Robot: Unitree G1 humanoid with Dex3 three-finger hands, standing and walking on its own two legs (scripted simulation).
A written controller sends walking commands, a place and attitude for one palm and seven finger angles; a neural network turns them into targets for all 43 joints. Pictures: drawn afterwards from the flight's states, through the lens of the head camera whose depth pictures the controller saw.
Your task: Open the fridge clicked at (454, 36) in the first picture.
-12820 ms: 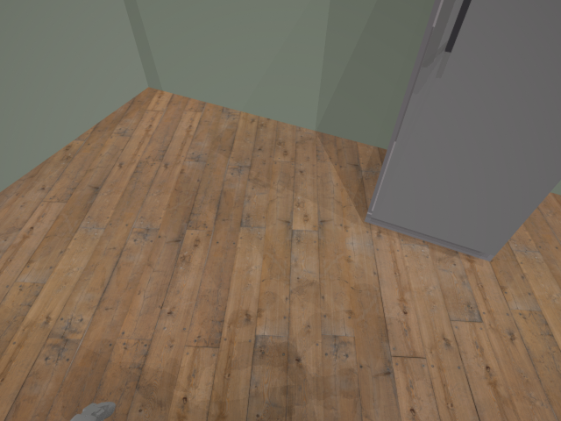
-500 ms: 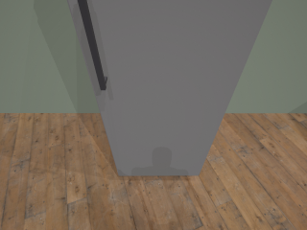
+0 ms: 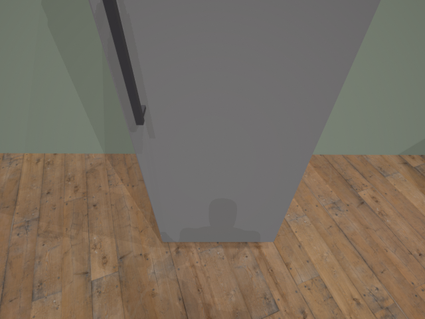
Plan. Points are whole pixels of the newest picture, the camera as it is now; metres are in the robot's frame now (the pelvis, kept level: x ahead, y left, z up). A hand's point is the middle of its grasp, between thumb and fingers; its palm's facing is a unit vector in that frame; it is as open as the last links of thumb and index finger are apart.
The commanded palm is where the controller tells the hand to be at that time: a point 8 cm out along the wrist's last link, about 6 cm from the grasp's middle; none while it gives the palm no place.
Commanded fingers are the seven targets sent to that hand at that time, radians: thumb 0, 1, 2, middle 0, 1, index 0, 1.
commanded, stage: look again from close up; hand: left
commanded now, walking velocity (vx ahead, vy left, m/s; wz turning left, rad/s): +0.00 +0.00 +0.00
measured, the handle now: (127, 59) +0.53 +0.20 +0.23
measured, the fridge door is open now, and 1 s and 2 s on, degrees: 0 0 0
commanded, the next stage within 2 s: none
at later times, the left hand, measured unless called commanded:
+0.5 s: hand out of the picture +0.08 +0.24 -0.16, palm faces -0.01 -0.95 -0.32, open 7.4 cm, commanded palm none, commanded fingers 0.00 0.90 0.90 -0.20 -0.30 -0.20 -0.30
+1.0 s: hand out of the picture +0.08 +0.25 -0.16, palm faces -0.02 -0.95 -0.32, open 7.4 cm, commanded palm none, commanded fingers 0.00 0.90 0.90 -0.20 -0.30 -0.20 -0.30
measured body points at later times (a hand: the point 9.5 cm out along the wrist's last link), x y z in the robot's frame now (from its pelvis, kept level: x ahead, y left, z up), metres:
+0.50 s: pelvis +0.01 +0.01 +0.00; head +0.01 +0.01 +0.45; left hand +0.08 +0.29 -0.14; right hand +0.08 -0.28 -0.13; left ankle -0.02 +0.11 -0.75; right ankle +0.04 -0.11 -0.75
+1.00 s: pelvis +0.01 +0.01 +0.00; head +0.01 +0.01 +0.45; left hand +0.08 +0.30 -0.14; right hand +0.07 -0.28 -0.13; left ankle -0.02 +0.11 -0.75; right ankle +0.04 -0.11 -0.75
